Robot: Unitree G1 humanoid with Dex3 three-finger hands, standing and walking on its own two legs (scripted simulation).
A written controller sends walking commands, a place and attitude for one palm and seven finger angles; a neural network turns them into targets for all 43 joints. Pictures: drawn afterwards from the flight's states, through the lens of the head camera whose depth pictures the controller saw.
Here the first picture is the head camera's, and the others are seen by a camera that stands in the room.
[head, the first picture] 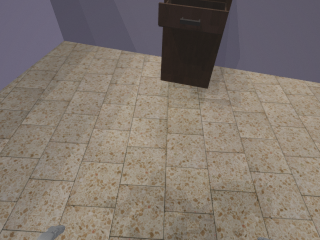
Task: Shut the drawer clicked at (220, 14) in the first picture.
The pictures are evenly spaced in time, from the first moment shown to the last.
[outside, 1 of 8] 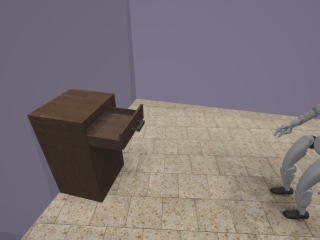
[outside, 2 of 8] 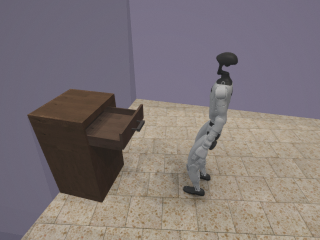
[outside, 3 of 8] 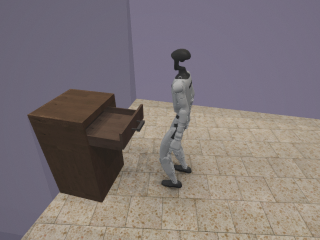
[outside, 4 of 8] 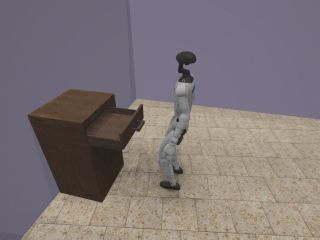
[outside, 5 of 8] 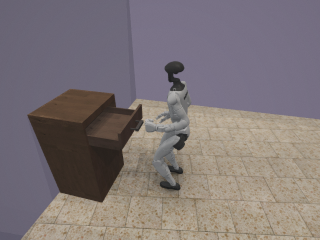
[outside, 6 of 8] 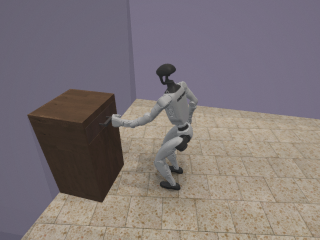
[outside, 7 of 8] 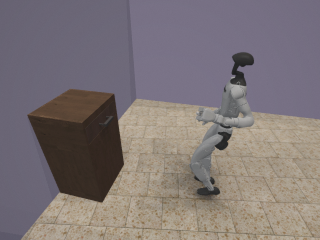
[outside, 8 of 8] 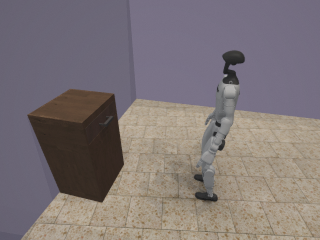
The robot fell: no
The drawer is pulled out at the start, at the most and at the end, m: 0.28 0.28 0.00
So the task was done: yes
